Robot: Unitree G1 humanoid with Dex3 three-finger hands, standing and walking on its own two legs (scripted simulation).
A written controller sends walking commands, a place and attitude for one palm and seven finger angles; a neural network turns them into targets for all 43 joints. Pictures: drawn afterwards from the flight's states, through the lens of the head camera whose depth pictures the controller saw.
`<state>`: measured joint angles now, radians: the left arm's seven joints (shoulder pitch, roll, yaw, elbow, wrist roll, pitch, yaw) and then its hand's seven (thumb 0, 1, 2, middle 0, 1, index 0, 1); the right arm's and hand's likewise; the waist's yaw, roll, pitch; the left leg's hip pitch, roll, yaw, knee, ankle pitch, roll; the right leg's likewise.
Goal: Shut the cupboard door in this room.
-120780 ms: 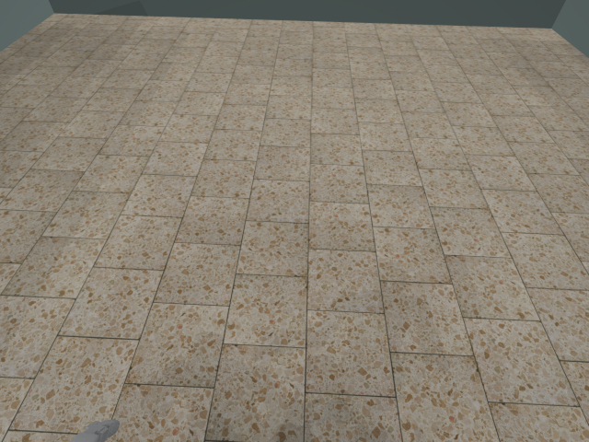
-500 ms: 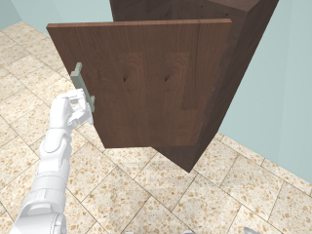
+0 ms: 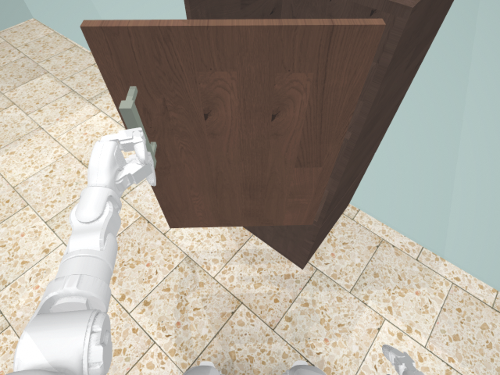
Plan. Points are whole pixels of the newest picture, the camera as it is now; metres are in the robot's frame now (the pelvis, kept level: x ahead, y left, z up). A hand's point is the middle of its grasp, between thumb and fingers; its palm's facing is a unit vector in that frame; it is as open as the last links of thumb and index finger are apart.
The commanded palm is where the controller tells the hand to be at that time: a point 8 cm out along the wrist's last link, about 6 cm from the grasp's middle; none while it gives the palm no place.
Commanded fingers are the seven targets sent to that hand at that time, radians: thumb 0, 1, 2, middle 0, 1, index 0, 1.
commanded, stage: push the door shut along its arc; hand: left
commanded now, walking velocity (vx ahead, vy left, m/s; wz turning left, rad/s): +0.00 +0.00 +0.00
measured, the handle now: (142, 130) +0.50 +0.20 +0.09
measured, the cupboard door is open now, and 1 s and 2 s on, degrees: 40 27 11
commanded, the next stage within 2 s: pull the fist back off the door in 1.66 s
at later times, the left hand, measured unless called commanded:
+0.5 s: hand (168, 133) +0.49 +0.15 +0.09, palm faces -0.14 -0.99 -0.02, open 3.1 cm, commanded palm +0.48 +0.20 +0.09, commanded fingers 0.00 0.90 0.90 -1.30 -1.50 -1.30 -1.50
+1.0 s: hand (191, 110) +0.55 +0.12 +0.10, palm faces -0.27 -0.96 +0.00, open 3.1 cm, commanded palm +0.55 +0.17 +0.09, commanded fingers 0.00 0.90 0.90 -1.30 -1.50 -1.30 -1.50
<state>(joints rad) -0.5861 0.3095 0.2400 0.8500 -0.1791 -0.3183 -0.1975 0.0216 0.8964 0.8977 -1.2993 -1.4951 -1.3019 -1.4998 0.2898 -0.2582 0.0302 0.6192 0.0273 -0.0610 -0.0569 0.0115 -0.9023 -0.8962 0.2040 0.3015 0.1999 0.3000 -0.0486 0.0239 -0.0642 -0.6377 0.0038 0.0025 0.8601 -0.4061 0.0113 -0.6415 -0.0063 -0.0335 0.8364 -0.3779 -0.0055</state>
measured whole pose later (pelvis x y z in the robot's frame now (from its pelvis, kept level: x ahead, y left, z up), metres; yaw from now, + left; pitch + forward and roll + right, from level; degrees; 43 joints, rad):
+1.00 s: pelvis +0.00 +0.01 -0.03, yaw -2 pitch +22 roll -2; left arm -1.16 0.58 0.32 1.31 -0.08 -0.26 -0.40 0.02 0.90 0.90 -1.30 -1.49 -1.30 -1.50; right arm 0.39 -0.29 0.05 0.64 0.00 -0.04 -0.03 0.01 -0.90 -0.90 0.20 0.30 0.20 0.30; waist -0.23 0.04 -0.08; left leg -0.95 0.03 0.00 1.03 -0.46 0.02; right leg -0.94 0.02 -0.04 0.96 -0.40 0.00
